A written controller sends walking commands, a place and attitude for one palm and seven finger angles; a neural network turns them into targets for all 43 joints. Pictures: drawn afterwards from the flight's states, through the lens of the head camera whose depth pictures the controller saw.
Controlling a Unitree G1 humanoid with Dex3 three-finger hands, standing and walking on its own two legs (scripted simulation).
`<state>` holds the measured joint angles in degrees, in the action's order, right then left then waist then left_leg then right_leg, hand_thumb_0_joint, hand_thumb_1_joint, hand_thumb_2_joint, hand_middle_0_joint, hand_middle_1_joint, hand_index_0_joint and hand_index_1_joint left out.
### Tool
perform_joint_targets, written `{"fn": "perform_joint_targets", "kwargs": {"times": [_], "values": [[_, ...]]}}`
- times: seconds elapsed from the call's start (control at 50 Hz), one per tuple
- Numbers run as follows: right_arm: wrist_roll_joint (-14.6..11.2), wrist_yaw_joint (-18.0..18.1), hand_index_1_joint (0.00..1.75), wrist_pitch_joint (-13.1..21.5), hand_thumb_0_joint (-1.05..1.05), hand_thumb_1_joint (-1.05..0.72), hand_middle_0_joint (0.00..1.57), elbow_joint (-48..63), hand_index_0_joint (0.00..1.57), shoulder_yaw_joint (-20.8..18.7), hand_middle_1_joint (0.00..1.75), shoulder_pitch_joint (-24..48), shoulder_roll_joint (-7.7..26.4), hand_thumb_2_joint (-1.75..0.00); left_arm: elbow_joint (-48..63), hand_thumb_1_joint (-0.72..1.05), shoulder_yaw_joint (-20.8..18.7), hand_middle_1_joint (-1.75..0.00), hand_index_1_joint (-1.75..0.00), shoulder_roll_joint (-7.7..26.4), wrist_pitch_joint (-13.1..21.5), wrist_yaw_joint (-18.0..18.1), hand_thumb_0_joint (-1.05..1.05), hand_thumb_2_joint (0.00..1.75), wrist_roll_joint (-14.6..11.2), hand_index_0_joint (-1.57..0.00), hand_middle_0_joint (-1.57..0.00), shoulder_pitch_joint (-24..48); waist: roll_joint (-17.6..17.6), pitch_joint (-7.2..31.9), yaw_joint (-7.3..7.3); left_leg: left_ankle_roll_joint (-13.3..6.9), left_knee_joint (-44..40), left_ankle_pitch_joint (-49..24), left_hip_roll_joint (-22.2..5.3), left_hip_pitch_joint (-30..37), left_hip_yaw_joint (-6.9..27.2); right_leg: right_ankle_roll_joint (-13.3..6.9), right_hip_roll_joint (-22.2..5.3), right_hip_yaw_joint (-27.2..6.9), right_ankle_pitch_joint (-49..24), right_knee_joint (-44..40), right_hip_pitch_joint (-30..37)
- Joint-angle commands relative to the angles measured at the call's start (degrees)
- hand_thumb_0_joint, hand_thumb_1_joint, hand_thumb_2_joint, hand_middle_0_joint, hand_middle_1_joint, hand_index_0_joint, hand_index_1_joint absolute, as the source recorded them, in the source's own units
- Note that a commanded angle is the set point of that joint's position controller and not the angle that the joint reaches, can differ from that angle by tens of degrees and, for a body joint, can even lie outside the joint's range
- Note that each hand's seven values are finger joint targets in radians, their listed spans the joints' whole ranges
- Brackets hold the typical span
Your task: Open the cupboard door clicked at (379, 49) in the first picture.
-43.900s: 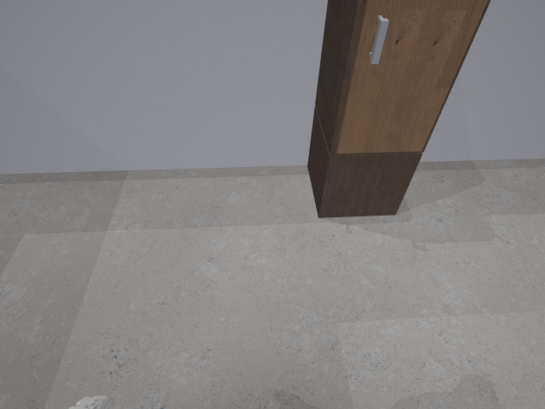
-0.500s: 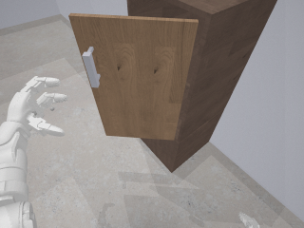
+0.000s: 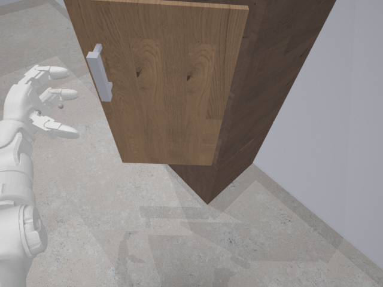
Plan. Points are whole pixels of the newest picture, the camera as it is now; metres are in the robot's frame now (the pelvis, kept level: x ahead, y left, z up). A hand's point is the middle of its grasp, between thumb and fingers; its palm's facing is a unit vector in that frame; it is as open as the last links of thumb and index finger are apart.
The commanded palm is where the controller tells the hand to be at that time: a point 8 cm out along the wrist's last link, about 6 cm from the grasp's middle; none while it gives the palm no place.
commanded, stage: move the hooked fingers beside the handle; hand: left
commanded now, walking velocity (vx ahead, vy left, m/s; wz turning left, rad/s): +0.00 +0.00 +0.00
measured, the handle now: (102, 73) +0.56 +0.20 +0.12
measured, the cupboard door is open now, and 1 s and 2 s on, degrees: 47 47 47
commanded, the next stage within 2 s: slide the fingers in behind the handle in 1.30 s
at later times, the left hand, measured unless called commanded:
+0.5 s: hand (69, 81) +0.50 +0.26 +0.14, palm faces +0.01 -1.00 +0.01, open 14.0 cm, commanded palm +0.49 +0.31 +0.12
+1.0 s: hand (66, 86) +0.51 +0.27 +0.12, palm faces +0.01 -1.00 +0.02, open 14.0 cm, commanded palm +0.49 +0.32 +0.12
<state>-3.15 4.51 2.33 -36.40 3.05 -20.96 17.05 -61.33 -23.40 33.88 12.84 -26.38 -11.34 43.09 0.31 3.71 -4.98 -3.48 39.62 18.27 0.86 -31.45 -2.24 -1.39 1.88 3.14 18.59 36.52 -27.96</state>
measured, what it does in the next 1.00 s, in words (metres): stands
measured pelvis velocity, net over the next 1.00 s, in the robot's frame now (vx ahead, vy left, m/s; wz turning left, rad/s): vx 0.02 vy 0.00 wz -0.03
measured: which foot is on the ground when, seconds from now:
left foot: down 0.00-1.00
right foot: down 0.00-1.00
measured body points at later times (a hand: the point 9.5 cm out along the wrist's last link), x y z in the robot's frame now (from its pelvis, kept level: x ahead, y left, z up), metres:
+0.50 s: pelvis +0.00 +0.00 -0.01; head +0.10 +0.02 +0.43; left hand +0.50 +0.31 +0.14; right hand -0.01 -0.28 -0.11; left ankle +0.01 +0.08 -0.72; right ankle -0.01 -0.11 -0.72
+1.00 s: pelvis +0.02 +0.00 -0.01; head +0.12 +0.03 +0.43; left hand +0.50 +0.32 +0.12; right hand +0.02 -0.28 -0.11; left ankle +0.01 +0.08 -0.72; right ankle -0.01 -0.11 -0.72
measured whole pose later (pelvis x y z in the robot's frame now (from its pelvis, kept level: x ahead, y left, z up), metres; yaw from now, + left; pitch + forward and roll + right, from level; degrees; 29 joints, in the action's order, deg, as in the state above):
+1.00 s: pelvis +0.02 +0.00 -0.01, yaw -2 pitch +17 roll -3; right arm -2.2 3.3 -5.2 -34.3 3.3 -23.4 16.9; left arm -71.3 -28.0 42.8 13.9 -27.4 -7.6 53.2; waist 0.4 5.5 -9.0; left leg -3.4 45.3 21.9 -1.0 -40.4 -2.1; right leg -1.5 3.7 3.1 20.4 39.4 -35.9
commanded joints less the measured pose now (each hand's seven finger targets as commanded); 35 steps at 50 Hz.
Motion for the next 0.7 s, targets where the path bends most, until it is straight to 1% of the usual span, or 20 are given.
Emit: {"fn": "perform_joint_targets", "kwargs": {"times": [0.0,0.04,0.06,0.1,0.14,0.18,0.22,0.24,0.3,0.34,0.38,0.42,0.48,0.52,0.54,0.56,0.58,0.6,0.64,0.68], "values": [[0.3,0.9,0.30,0.7,0.00,-0.90,0.20,4.2,0.20,-4.1,0.30,-5.0,10.4,-0.90,9.5,-0.50,-3.2,-1.20,-1.20,18.6,5.3,0.2,0.00,0.30,-1.0,-0.30,-0.30,27.8,5.8,20.0,-0.92,1.9,-2.8,-18.6,-1.9,17.7,6.5,-0.3,0.6,-2.0,-14.2,-2.9,-1.0],[0.5,0.8,0.30,0.3,0.00,-0.90,0.20,3.7,0.20,-4.1,0.30,-5.9,10.6,-0.90,9.0,-0.50,-2.7,-1.20,-1.20,18.7,5.7,0.0,0.00,0.30,-0.5,-0.30,-0.30,30.0,7.7,21.0,-1.26,2.0,-2.5,-18.9,-2.0,18.5,6.9,-0.4,0.6,-1.9,-13.9,-2.6,-2.2],[0.5,0.8,0.30,0.1,0.00,-0.90,0.20,3.5,0.20,-4.1,0.30,-6.2,10.7,-0.90,7.5,-0.50,-2.4,-1.20,-1.20,18.6,5.6,-0.1,0.00,0.30,-0.3,-0.30,-0.30,29.9,7.1,20.1,-1.63,2.0,-2.5,-18.2,-2.1,18.0,7.2,-0.4,0.6,-1.7,-13.0,-2.7,-3.0],[0.6,1.0,0.30,-0.4,0.00,-0.90,0.20,3.2,0.20,-4.1,0.30,-6.9,11.0,-0.90,6.6,-0.50,-3.9,-1.20,-1.20,21.2,5.8,-0.1,0.00,0.30,-0.1,-0.30,-0.30,31.8,6.6,21.3,-1.74,1.7,-2.0,-18.5,-2.0,17.0,6.8,-0.2,0.7,-2.0,-13.9,-2.4,-2.2],[0.6,1.0,0.30,-0.9,0.00,-0.90,0.20,3.0,0.20,-4.0,0.30,-7.4,11.0,-0.90,4.7,-0.50,-2.9,-1.20,-1.20,20.6,5.7,-0.2,0.00,0.30,0.5,-0.30,-0.30,32.1,7.5,20.3,-2.19,1.8,-1.8,-18.5,-2.1,16.6,7.0,-0.3,0.7,-1.9,-13.5,-2.3,-3.5],[0.8,1.0,0.30,-1.4,0.00,-0.90,0.20,3.0,0.20,-4.2,0.30,-8.4,11.1,-0.90,4.6,-0.50,-3.7,-1.20,-1.20,21.3,5.9,-0.1,0.00,0.30,0.3,-0.30,-0.30,32.6,6.3,22.1,-2.23,1.6,-0.9,-20.5,-2.1,16.9,6.8,-0.3,1.0,-1.8,-15.0,-1.8,-3.0],[0.9,0.8,0.30,-1.8,0.00,-0.90,0.20,2.6,0.20,-4.2,0.30,-8.8,11.2,-0.90,3.9,-0.50,-2.8,-1.20,-1.20,21.1,5.8,-0.2,0.00,0.30,0.7,-0.30,-0.30,34.5,8.1,22.3,-2.90,1.7,-0.6,-20.1,-2.2,17.0,6.7,0.0,0.9,-2.0,-14.6,-1.9,-4.3],[0.9,0.8,0.30,-2.2,0.00,-0.90,0.20,2.4,0.20,-4.1,0.30,-9.3,11.3,-0.90,2.4,-0.50,-2.6,-1.20,-1.20,21.3,5.5,-0.1,0.00,0.30,1.1,-0.30,-0.30,34.8,7.0,21.2,-3.26,1.6,-0.5,-19.4,-2.2,15.9,7.0,0.0,1.0,-1.9,-14.1,-1.8,-4.8],[1.0,0.9,0.30,-2.8,0.00,-0.90,0.20,2.5,0.20,-4.0,0.30,-10.2,11.8,-0.90,0.6,-0.50,-5.0,-1.20,-1.20,25.2,5.2,0.3,0.00,0.30,1.6,-0.30,-0.30,36.3,5.7,21.5,-3.50,1.1,0.0,-18.1,-2.1,13.5,6.5,0.2,1.1,-2.4,-14.4,-1.7,-4.0],[1.0,1.0,0.30,-3.2,0.00,-0.90,0.20,2.4,0.20,-3.9,0.30,-10.8,11.8,-0.90,0.6,-0.50,-4.7,-1.20,-1.20,26.5,5.4,0.3,0.00,0.30,2.6,-0.30,-0.30,38.8,6.9,22.2,-4.07,1.1,0.5,-18.2,-2.1,12.9,6.6,0.3,1.0,-2.6,-14.7,-1.3,-4.1],[1.2,0.9,0.30,-3.7,0.00,-0.90,0.20,2.7,0.20,-3.9,0.30,-11.6,11.8,-0.90,1.2,-0.50,-5.3,-1.20,-1.20,27.3,6.0,0.6,0.00,0.30,2.9,-0.30,-0.30,38.9,9.0,24.3,-3.77,1.3,1.3,-20.9,-2.1,14.3,6.5,0.0,1.2,-2.5,-16.0,-0.7,-4.2],[1.3,0.9,0.30,-4.2,0.00,-0.90,0.20,2.4,0.20,-3.8,0.30,-12.1,12.0,-0.90,-1.3,-0.50,-6.6,-1.20,-1.20,29.8,5.7,0.4,0.00,0.30,3.3,-0.30,-0.30,39.2,7.3,23.9,-4.16,1.1,1.7,-20.4,-2.2,12.4,6.5,0.4,1.3,-2.7,-16.4,-0.8,-3.9],[1.3,0.6,0.30,-4.7,0.00,-0.90,0.20,3.4,0.20,-3.7,0.30,-12.4,11.6,-0.90,-1.7,-0.50,-4.2,-1.20,-1.20,26.2,5.1,-0.8,0.00,0.30,2.8,-0.30,-0.30,36.1,8.5,24.2,-3.80,1.1,1.9,-21.6,-2.1,12.6,5.8,0.2,1.4,-2.5,-17.7,-0.4,-3.7],[1.3,0.7,0.30,-5.3,0.00,-0.90,0.20,3.5,0.20,-3.9,0.30,-12.8,12.0,-0.90,-2.2,-0.50,-5.9,-1.20,-1.20,28.7,4.7,-1.3,0.00,0.30,2.9,-0.30,-0.30,35.1,7.1,24.7,-3.65,1.0,2.1,-21.2,-2.2,11.6,5.9,0.4,1.5,-2.5,-17.6,-0.3,-3.7],[1.2,0.7,0.30,-5.5,0.00,-0.90,0.20,3.7,0.20,-3.8,0.30,-12.6,11.8,-0.90,-2.4,-0.50,-4.7,-1.20,-1.20,27.5,4.4,-1.7,0.00,0.30,2.9,-0.30,-0.30,35.6,8.0,23.7,-4.00,1.0,2.1,-20.3,-2.2,11.2,5.6,0.5,1.5,-2.5,-17.1,-0.5,-4.3],[1.2,0.8,0.30,-5.6,0.00,-0.90,0.20,3.6,0.20,-4.0,0.30,-12.8,11.9,-0.90,-1.2,-0.50,-5.4,-1.20,-1.20,28.3,4.5,-1.7,0.00,0.30,2.8,-0.30,-0.30,36.5,7.9,23.6,-4.18,0.9,2.2,-20.1,-2.3,11.4,5.8,0.5,1.6,-2.5,-16.8,-0.5,-4.6],[1.3,0.8,0.30,-5.7,0.00,-0.90,0.20,4.0,0.20,-3.9,0.30,-12.8,11.9,-0.90,-0.2,-0.50,-6.5,-1.20,-1.20,29.1,4.9,-1.6,0.00,0.30,2.3,-0.30,-0.30,35.9,9.0,24.7,-3.44,0.9,2.5,-21.3,-2.2,11.8,5.5,0.3,1.6,-2.7,-17.7,-0.2,-3.8],[1.3,0.7,0.30,-5.9,0.00,-0.90,0.20,3.8,0.20,-4.1,0.30,-13.1,12.0,-0.90,1.0,-0.50,-6.7,-1.20,-1.20,29.8,5.1,-1.6,0.00,0.30,2.6,-0.30,-0.30,37.2,9.1,26.3,-3.78,1.1,2.6,-22.5,-2.4,13.2,6.0,0.3,1.7,-2.5,-18.2,0.1,-4.1],[1.4,0.5,0.30,-6.0,0.00,-0.90,0.20,3.7,0.20,-4.2,0.30,-12.9,11.6,-0.90,3.1,-0.50,-5.4,-1.20,-1.20,28.1,5.7,-1.5,0.00,0.30,2.6,-0.30,-0.30,38.3,11.9,26.6,-3.98,1.5,3.0,-24.4,-2.5,15.4,6.3,0.3,1.8,-2.3,-18.2,0.1,-5.6],[1.4,0.2,0.30,-6.2,0.00,-0.90,0.20,3.6,0.20,-4.4,0.30,-13.2,11.6,-0.90,3.9,-0.50,-6.2,-1.20,-1.20,27.6,6.1,-1.4,0.00,0.30,1.7,-0.30,-0.30,36.6,11.3,27.8,-3.52,1.5,3.4,-27.1,-2.7,17.0,6.4,0.0,2.1,-2.1,-19.1,0.3,-5.6]]}}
